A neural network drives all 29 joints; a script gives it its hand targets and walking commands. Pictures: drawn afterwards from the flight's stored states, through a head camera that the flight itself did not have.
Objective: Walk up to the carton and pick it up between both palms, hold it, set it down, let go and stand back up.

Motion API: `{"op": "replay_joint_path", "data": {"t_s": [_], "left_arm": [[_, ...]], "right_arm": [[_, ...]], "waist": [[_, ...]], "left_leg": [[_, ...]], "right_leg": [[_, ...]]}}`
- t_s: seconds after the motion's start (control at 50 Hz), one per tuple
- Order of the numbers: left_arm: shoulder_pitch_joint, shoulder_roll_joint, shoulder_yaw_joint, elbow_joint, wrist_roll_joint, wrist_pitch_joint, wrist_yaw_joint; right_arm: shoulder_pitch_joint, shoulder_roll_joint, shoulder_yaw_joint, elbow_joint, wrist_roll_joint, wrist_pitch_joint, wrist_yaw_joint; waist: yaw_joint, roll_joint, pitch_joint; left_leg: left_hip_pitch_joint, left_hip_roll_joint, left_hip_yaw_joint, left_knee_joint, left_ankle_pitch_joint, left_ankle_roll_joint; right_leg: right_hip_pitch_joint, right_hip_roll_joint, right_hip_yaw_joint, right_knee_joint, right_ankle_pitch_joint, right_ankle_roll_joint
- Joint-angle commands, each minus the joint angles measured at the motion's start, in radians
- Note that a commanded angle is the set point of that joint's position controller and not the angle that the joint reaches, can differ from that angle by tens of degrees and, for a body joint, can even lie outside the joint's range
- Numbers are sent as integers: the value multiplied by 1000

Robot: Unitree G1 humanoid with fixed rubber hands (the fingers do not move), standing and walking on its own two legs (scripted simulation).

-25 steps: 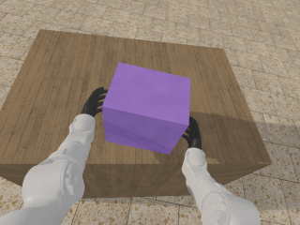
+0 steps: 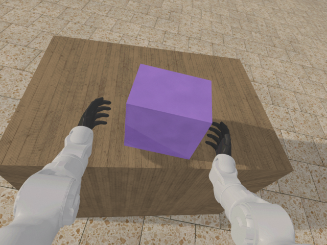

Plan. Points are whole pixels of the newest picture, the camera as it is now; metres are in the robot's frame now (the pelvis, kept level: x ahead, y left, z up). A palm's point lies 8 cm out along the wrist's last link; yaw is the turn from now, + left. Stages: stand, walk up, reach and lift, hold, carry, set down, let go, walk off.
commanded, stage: set down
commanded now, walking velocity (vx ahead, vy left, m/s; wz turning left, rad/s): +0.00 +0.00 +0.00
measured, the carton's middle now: (166, 114) +0.50 -0.07 +0.00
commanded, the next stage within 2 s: none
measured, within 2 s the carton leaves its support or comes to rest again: neither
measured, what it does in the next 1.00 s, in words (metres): stands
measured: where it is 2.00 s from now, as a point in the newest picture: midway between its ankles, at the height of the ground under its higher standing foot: outside the picture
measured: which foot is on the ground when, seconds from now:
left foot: down 0.00-1.00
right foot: down 0.00-1.00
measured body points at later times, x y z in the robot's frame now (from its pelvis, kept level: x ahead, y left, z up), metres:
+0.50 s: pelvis -0.02 -0.01 +0.00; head +0.04 +0.04 +0.44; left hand +0.42 +0.15 +0.02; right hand +0.33 -0.20 +0.00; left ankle +0.02 +0.07 -0.72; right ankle +0.01 -0.14 -0.73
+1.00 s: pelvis -0.04 -0.01 +0.00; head +0.01 +0.04 +0.44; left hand +0.35 +0.19 +0.00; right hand +0.29 -0.18 -0.01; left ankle +0.02 +0.07 -0.73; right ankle +0.01 -0.14 -0.73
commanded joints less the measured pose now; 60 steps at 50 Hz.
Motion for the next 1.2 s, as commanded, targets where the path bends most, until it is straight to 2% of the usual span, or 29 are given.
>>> {"op": "replay_joint_path", "data": {"t_s": [0.0, 0.1, 0.16, 0.22, 0.28, 0.38, 0.44, 0.46, 0.5, 0.56, 0.64, 0.7, 0.76, 0.9, 1.04, 1.18], "left_arm": [[-504, 153, -103, -122, -182, -84, -1], [-496, 193, -115, -97, -218, -94, -14], [-486, 214, -114, -127, -234, -105, -21], [-469, 223, -116, -108, -243, -108, -30], [-437, 243, -93, -140, -228, -107, -43], [-281, 244, -22, -203, -171, -91, -68], [-219, 244, 27, -228, -130, -68, -82], [-222, 241, 29, -229, -130, -58, -87], [-148, 233, 49, -286, -112, -41, -99], [-144, 234, 46, -345, -106, -15, -112], [-114, 236, 44, -473, -112, 9, -118], [-51, 246, 59, -580, -112, 25, -117], [-16, 251, 55, -643, -114, 50, -117], [85, 285, 53, -748, -155, 112, -122], [229, 320, 43, -889, -208, 177, -137], [332, 341, 22, -1008, -271, 235, -145]], "right_arm": [[-420, -198, 49, -137, 108, -1, 19], [-413, -192, 99, -190, 152, 25, 17], [-400, -186, 117, -231, 168, 24, 12], [-379, -169, 130, -253, 163, 22, 3], [-342, -150, 152, -270, 165, 4, -9], [-196, -118, 196, -279, 169, -47, -42], [-151, -114, 214, -270, 173, -69, -58], [-163, -118, 208, -262, 173, -70, -62], [-99, -100, 226, -283, 175, -89, -74], [-100, -90, 218, -317, 168, -100, -88], [-71, -74, 199, -415, 149, -107, -104], [-10, -58, 198, -490, 142, -101, -111], [26, -53, 183, -538, 132, -74, -114], [127, -18, 197, -660, 133, 11, -135], [288, 13, 243, -844, 134, 84, -156], [404, 24, 248, -1026, 117, 157, -169]], "waist": [[-19, 262, -553], [-10, 234, -545], [-6, 229, -574], [-5, 220, -588], [3, 223, -621], [30, 220, -629], [51, 215, -602], [46, 211, -579], [58, 210, -554], [55, 217, -538], [53, 226, -571], [66, 232, -595], [70, 238, -553], [90, 197, -434], [108, 171, -362], [112, 158, -272]], "left_leg": [[430, 29, 8, 9, 362, -138], [352, 13, 9, 0, 226, -103], [341, 8, 12, 8, 212, -95], [322, 5, 15, 14, 191, -84], [335, 1, 22, 31, 241, -83], [409, -4, 32, 56, 392, -94], [446, -1, 32, 63, 454, -104], [448, 0, 31, 62, 451, -105], [487, 2, 31, 61, 482, -111], [502, 7, 28, 63, 472, -119], [526, 12, 25, 61, 446, -121], [557, 16, 24, 59, 445, -122], [563, 29, 15, 35, 371, -120], [533, 43, 9, -40, 151, -93], [566, 50, 13, -87, 88, -67], [587, 75, 5, -140, -21, -54]], "right_leg": [[-23, 28, 10, 94, 144, -39], [13, 21, 15, 125, 119, -32], [33, 21, 17, 137, 122, -27], [39, 18, 19, 149, 116, -23], [71, 20, 25, 151, 157, -15], [145, 32, 36, 132, 281, 0], [171, 38, 40, 117, 309, 5], [167, 40, 40, 112, 295, 5], [187, 44, 39, 95, 307, 7], [176, 47, 35, 74, 263, 3], [179, 49, 32, 58, 226, 1], [188, 47, 35, 49, 213, -1], [179, 43, 35, 40, 150, -6], [230, 27, 47, 12, 41, -9], [306, 18, 57, -12, 17, -13], [342, 13, 65, -28, -72, -21]]}}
